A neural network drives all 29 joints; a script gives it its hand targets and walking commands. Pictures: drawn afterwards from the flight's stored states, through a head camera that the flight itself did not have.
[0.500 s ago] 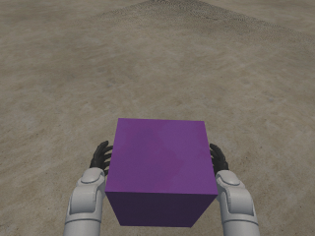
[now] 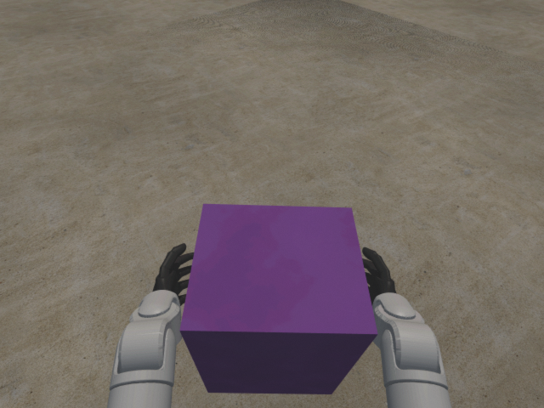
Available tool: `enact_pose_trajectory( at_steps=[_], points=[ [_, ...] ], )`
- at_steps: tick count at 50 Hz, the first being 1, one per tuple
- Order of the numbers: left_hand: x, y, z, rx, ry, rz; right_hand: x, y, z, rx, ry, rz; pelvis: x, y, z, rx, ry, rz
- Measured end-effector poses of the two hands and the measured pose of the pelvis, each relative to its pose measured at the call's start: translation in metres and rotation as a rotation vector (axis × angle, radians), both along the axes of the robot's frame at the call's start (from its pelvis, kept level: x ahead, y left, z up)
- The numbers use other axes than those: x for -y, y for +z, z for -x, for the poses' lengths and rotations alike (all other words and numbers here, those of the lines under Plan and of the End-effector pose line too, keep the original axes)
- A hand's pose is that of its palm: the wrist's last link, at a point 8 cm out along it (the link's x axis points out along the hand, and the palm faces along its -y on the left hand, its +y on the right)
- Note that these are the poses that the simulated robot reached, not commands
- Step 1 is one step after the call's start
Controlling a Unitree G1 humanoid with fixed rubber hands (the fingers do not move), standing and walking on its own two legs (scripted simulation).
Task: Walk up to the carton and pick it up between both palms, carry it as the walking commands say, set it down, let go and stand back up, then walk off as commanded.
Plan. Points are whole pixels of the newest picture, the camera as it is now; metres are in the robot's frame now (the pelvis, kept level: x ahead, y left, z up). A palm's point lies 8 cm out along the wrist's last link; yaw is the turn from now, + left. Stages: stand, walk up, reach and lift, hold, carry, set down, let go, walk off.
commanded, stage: carry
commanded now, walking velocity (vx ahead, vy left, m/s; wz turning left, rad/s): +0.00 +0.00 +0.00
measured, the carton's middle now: (273, 308) +0.28 +0.01 -0.02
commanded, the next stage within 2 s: hold in 0.54 s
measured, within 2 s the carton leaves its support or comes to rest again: neither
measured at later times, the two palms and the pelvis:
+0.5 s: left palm (168, 296) +0.26 +0.16 +0.04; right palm (382, 298) +0.27 -0.15 +0.04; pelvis +0.00 +0.00 +0.00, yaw +0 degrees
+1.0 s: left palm (189, 262) +0.30 +0.13 +0.07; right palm (397, 266) +0.31 -0.18 +0.06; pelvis +0.02 -0.03 +0.01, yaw +8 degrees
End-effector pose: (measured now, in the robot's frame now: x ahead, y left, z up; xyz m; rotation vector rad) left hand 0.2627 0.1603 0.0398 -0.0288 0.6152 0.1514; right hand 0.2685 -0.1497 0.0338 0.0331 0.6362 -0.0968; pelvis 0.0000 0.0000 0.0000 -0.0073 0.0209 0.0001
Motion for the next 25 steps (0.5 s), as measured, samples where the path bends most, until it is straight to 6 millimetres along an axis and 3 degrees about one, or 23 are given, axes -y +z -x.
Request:
enact_pose_trajectory(
  at_steps=[25],
  points=[
    [0.0012, 0.0023, 0.0012, -0.007, 0.011, 0.005, 0.0013, 0.0032, -0.0004, -0.008, -0.006, -0.003, 0.0026, 0.0004, 0.0008, -0.008, 0.004, 0.0]
  ],
)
